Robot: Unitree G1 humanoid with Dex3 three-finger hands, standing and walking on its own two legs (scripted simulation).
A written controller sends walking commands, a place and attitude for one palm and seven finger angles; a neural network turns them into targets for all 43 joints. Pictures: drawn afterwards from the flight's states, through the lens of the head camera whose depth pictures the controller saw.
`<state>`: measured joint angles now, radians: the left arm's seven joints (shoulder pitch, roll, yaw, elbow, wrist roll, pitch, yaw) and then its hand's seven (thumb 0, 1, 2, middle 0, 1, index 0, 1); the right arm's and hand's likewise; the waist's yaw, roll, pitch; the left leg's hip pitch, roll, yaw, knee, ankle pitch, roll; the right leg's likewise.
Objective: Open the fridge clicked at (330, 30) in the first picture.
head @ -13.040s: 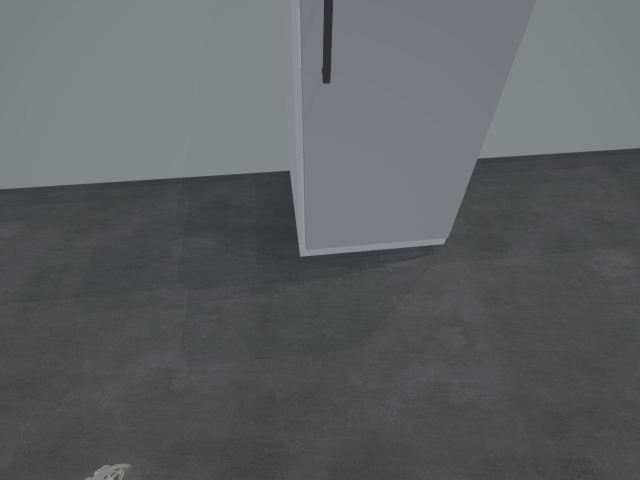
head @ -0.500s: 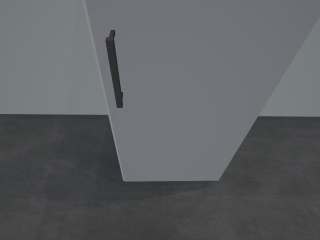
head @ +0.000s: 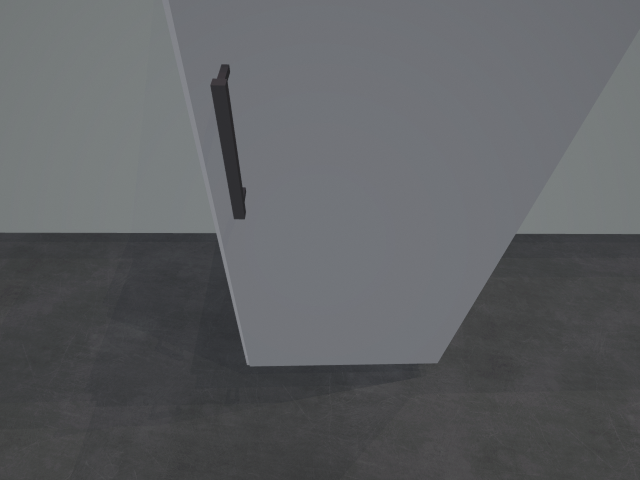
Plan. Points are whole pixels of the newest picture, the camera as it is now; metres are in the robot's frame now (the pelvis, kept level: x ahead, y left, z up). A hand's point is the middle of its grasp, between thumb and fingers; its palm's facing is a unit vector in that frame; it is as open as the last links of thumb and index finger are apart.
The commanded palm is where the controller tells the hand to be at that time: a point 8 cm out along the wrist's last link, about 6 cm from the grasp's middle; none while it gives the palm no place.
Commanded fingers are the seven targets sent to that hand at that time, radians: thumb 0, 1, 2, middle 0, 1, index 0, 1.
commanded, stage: look again from close up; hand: left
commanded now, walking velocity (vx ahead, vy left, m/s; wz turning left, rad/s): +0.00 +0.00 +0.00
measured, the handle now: (232, 150) +0.52 +0.17 +0.14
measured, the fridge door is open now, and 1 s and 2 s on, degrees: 0 0 0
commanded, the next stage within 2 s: raise the hand to about handle height in 0.84 s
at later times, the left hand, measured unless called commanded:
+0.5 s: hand out of the picture -0.01 +0.16 -0.18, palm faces +0.02 -0.99 -0.16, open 7.4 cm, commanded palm none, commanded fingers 0.00 0.90 0.90 -0.20 -0.30 -0.20 -0.30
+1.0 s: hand out of the picture +0.04 +0.18 -0.16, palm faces +0.14 -0.97 -0.20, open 7.3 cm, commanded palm +0.10 +0.22 -0.07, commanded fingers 0.00 0.81 0.86 -0.21 -0.36 -0.21 -0.36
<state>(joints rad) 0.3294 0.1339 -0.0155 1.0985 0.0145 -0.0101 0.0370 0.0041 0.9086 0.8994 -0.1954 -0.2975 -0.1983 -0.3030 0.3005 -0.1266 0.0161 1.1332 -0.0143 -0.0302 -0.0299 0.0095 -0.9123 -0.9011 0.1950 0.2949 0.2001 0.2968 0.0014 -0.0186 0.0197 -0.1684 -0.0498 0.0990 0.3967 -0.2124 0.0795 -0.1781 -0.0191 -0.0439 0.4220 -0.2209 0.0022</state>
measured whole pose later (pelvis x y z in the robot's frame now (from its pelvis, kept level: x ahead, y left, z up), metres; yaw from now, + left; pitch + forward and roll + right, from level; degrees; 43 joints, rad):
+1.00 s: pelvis +0.01 +0.00 +0.00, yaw +0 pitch -1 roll -1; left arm 0.39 0.15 0.03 0.76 -0.04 0.07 0.05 0.01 0.91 0.90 -0.20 -0.30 -0.20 -0.31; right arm 0.30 -0.16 0.02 1.04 -0.01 -0.07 -0.06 0.01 -0.91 -0.90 0.20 0.30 0.20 0.30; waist 0.00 0.00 0.05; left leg -0.18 -0.04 0.09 0.43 -0.24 0.07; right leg -0.17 -0.01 -0.05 0.43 -0.24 0.00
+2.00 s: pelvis +0.00 -0.03 -0.03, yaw +1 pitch +4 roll -1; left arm 0.26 0.32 0.33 0.05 -0.37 -0.17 -0.38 0.00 -0.14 0.46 -0.27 -0.97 -0.27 -0.97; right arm 0.28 -0.31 0.00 0.65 0.05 -0.29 -0.09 0.02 -0.91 -0.90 0.20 0.30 0.20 0.30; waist 0.03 0.04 -0.06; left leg -0.46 0.01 0.02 0.77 -0.38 0.03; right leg -0.42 0.03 -0.10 0.72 -0.37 -0.05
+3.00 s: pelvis -0.01 -0.02 +0.00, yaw +2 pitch -3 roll -1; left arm -0.11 0.44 0.44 0.13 -0.31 0.19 -0.36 -0.01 -0.50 0.30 -0.30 -1.20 -0.30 -1.20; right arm 0.21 -0.26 0.09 0.63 0.07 -0.22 -0.11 0.02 -0.90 -0.90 0.20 0.30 0.20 0.30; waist 0.06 0.05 -0.01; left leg -0.19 -0.02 0.02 0.50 -0.25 0.04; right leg -0.15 0.02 -0.09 0.45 -0.24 -0.03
